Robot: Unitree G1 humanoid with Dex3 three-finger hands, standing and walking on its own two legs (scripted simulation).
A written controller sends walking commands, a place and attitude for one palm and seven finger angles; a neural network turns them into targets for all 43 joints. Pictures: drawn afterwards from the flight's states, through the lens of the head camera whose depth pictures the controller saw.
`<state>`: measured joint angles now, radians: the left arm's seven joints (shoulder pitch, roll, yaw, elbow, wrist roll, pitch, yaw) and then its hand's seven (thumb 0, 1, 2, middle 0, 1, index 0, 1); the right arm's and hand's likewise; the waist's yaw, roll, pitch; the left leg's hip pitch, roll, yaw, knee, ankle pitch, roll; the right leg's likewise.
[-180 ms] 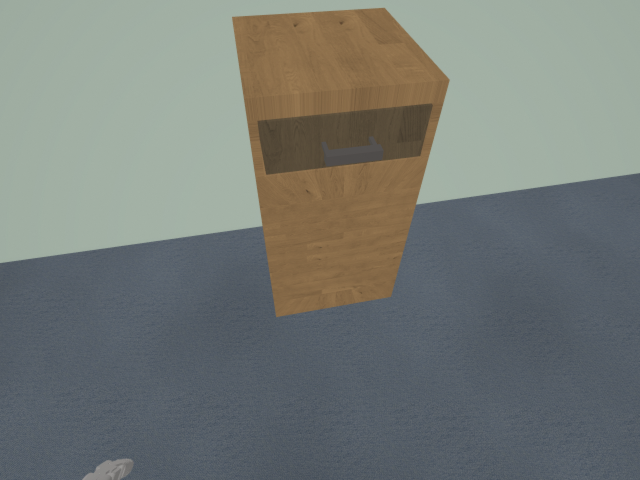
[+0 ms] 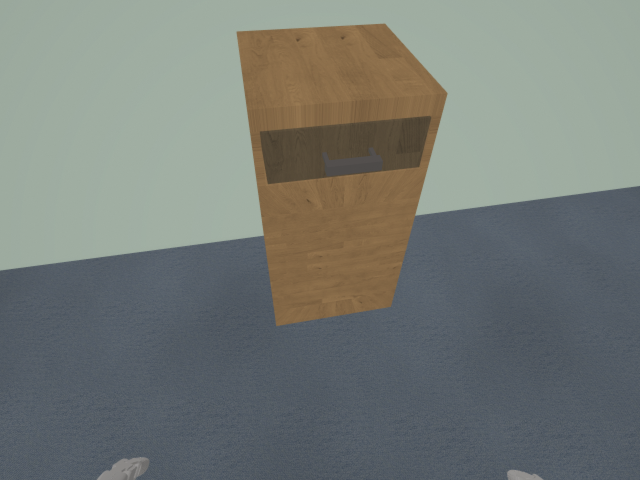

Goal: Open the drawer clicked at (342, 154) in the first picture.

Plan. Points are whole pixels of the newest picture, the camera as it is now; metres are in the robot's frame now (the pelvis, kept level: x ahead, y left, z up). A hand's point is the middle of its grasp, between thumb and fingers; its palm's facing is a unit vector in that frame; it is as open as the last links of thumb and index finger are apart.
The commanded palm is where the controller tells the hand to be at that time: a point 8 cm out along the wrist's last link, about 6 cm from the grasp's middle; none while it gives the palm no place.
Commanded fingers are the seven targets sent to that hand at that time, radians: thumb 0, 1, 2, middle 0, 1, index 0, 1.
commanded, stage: stand and wait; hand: left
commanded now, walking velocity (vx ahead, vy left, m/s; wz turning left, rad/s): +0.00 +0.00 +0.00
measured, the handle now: (351, 159) +0.79 -0.03 -0.05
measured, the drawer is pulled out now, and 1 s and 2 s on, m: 0.00 0.00 0.00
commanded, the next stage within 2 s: look at it before walking up in 0.86 s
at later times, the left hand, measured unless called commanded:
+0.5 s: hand out of the picture +0.04 +0.22 -0.15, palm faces -0.01 -0.95 -0.32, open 7.4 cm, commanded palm none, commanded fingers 0.00 0.90 0.90 -0.20 -0.30 -0.20 -0.30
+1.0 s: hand out of the picture +0.03 +0.21 -0.16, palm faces -0.01 -0.96 -0.29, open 7.4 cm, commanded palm none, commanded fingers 0.00 0.90 0.90 -0.20 -0.30 -0.20 -0.30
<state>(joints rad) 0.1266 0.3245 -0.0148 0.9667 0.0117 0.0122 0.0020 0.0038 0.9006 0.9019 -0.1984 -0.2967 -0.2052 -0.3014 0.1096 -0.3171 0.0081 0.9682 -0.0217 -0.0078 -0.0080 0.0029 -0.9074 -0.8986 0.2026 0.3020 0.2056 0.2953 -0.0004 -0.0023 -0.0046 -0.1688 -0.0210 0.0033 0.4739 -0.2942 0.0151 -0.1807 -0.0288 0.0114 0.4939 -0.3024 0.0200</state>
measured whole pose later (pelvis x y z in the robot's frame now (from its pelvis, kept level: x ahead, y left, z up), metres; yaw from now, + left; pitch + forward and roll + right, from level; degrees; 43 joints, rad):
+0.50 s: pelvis -0.02 -0.02 +0.01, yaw +0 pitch -2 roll +0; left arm 0.18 0.31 -0.01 1.07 0.01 0.01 0.00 0.00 0.90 0.90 -0.20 -0.30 -0.21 -0.30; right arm 0.16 -0.31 0.01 1.09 -0.02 0.00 -0.01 0.00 -0.91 -0.90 0.20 0.30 0.20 0.30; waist 0.00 0.00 0.02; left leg -0.13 0.00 -0.01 0.39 -0.23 -0.01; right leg -0.14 0.00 0.00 0.41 -0.23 0.00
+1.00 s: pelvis -0.03 -0.02 +0.01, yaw +0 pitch -1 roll +0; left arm 0.18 0.28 -0.01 1.09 0.01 0.00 0.01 0.00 0.90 0.90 -0.20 -0.30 -0.20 -0.30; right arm 0.18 -0.28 0.01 1.12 -0.02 0.00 -0.01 0.00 -0.91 -0.90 0.20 0.30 0.20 0.30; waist 0.00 0.00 0.02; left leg -0.15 0.01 -0.01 0.37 -0.20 -0.01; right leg -0.15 0.00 0.00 0.38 -0.20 0.00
